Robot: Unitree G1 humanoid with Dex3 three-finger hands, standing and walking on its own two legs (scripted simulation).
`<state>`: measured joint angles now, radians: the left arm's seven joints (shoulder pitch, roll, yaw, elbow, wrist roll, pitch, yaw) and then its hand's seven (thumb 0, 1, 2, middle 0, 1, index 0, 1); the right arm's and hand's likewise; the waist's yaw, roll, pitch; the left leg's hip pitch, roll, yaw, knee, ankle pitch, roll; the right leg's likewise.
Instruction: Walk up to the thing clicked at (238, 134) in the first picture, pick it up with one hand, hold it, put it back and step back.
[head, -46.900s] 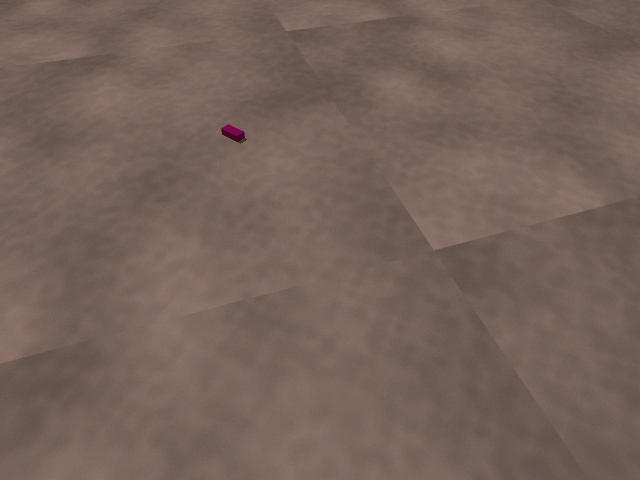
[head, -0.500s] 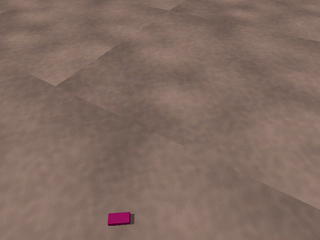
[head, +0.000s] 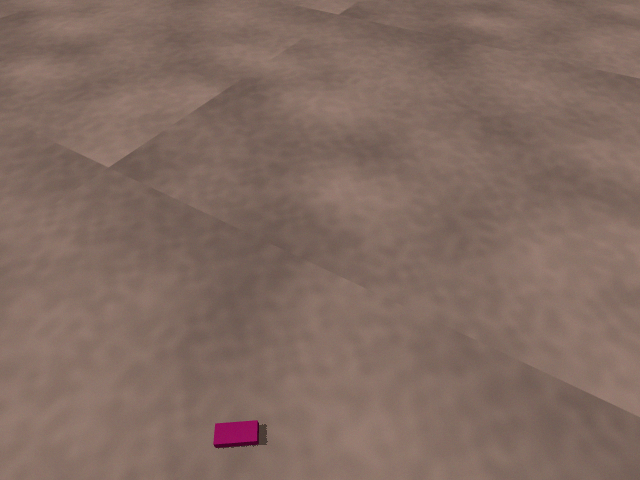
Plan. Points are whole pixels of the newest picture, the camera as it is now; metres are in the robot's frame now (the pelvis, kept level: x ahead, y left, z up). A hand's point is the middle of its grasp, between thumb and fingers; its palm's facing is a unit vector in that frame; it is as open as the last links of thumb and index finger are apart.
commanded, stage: step back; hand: left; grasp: from above
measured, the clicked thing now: (236, 434) +0.39 +0.24 -0.76
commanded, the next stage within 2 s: none
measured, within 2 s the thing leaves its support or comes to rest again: neither
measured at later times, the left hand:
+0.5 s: hand out of the picture +0.01 +0.24 -0.16, palm faces +0.02 -0.91 -0.40, open 7.4 cm
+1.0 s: hand out of the picture -0.14 +0.30 -0.17, palm faces -0.03 -0.92 -0.39, open 7.4 cm
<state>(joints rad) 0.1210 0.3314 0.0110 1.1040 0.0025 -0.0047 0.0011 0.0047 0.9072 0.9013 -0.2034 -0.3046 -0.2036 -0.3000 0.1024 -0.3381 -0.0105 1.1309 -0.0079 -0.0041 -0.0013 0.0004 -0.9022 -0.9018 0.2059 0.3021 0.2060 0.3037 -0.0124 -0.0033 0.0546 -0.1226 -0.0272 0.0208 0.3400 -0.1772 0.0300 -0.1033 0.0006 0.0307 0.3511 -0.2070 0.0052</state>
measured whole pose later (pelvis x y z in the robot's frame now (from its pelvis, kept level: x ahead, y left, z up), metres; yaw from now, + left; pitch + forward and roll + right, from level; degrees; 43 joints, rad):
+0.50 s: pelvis -0.09 -0.02 -0.02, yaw +2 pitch -1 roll +1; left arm 0.10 0.34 0.04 0.87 0.03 0.03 0.01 0.01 0.90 0.90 -0.21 -0.31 -0.21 -0.30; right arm 0.14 -0.43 -0.04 0.95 0.00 0.07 -0.02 0.00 -0.90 -0.90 0.21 0.30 0.20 0.30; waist 0.02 0.03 0.18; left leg -0.40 -0.11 -0.14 1.11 -0.52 -0.02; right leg -0.38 -0.02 -0.02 0.59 -0.20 -0.03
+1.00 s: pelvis -0.23 +0.02 -0.02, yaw -1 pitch -2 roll -1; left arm 0.19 0.41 0.08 0.86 0.01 0.06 0.01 0.01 0.91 0.90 -0.20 -0.30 -0.20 -0.30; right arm 0.10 -0.37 -0.03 0.85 -0.02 0.02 -0.01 0.00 -0.90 -0.90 0.21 0.30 0.21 0.30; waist 0.01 -0.02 0.18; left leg -0.34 0.02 0.06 0.61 -0.24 0.04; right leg -0.32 0.05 0.10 0.91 -0.51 0.02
